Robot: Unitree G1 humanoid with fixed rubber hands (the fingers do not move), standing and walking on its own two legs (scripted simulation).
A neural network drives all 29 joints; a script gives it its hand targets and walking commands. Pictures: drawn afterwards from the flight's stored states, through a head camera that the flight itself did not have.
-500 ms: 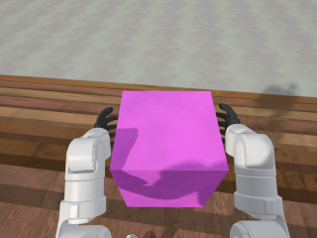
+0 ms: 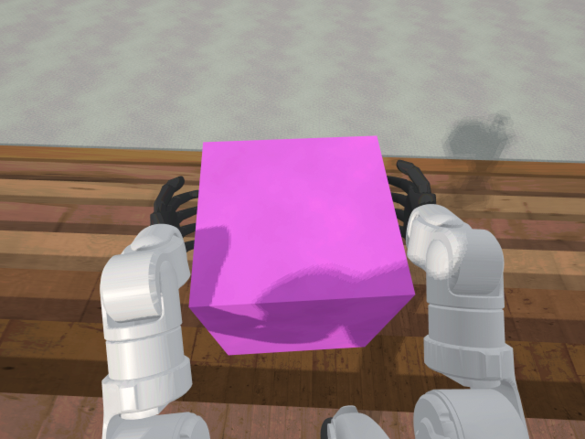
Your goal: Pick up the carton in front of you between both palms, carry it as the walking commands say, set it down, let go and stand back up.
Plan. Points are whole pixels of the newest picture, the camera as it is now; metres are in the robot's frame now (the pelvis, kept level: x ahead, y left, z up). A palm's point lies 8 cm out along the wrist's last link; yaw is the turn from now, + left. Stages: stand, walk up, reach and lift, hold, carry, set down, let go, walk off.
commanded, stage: carry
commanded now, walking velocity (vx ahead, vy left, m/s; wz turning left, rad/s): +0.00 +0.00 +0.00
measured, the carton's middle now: (294, 257) +0.36 -0.02 +0.05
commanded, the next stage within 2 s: none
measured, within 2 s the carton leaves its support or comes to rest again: neither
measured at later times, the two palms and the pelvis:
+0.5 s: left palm (224, 180) +0.62 +0.09 -0.06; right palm (366, 168) +0.63 -0.21 -0.06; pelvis +0.28 -0.06 -0.11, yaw -1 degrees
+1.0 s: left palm (238, 118) +0.93 +0.06 -0.13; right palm (348, 111) +0.91 -0.24 -0.12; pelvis +0.57 -0.06 -0.22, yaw -2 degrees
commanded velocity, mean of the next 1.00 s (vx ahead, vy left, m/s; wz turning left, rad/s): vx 0.00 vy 0.00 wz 0.00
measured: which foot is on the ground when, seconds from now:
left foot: down 0.00-0.14, up 0.16-0.64, down 0.66-1.00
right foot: up 0.00-0.08, down 0.10-0.68, up 0.70-1.00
